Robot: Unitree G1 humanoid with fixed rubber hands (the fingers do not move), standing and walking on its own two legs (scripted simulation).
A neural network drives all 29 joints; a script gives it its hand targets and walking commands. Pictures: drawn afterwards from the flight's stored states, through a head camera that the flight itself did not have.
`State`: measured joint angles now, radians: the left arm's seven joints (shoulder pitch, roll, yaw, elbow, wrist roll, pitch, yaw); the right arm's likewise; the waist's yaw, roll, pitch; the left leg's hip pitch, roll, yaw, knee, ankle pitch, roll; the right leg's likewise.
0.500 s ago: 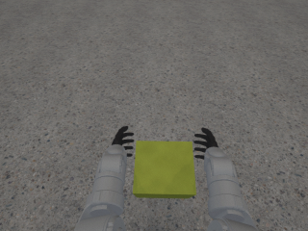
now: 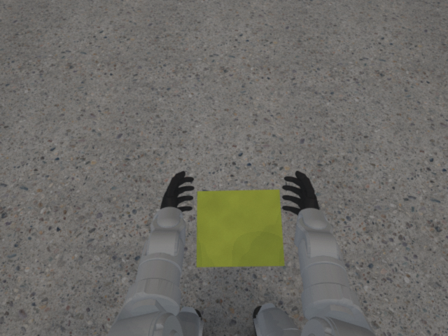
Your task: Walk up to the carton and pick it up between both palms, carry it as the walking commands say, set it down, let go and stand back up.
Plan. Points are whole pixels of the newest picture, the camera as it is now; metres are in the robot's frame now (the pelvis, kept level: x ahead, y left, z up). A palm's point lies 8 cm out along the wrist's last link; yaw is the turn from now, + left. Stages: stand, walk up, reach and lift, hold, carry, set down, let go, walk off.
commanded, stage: set down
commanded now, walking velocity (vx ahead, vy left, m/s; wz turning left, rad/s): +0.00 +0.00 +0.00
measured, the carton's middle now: (238, 228) +0.33 -0.03 -0.16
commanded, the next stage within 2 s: none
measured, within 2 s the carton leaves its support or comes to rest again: neither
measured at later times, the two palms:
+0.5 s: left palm (179, 218) +0.35 +0.10 -0.15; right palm (291, 221) +0.33 -0.15 -0.14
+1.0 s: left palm (188, 219) +0.38 +0.09 -0.24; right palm (285, 224) +0.35 -0.16 -0.23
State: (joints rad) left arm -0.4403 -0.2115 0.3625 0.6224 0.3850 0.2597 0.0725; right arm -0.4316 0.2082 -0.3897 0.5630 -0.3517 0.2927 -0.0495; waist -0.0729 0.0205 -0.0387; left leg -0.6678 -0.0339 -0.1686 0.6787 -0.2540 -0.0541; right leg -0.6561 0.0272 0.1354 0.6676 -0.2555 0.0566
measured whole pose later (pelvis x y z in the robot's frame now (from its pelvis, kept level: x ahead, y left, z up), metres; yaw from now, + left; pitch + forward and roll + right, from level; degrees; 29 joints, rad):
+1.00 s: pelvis -0.03 +0.01 -0.16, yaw -1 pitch +41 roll -1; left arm -0.71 -0.15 0.34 0.72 0.24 0.14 0.20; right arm -0.65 0.20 -0.45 0.57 -0.26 0.16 -0.14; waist -0.07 0.05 -0.24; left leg -1.66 -0.12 -0.18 1.42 -0.47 -0.09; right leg -1.64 0.10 0.15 1.40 -0.48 0.10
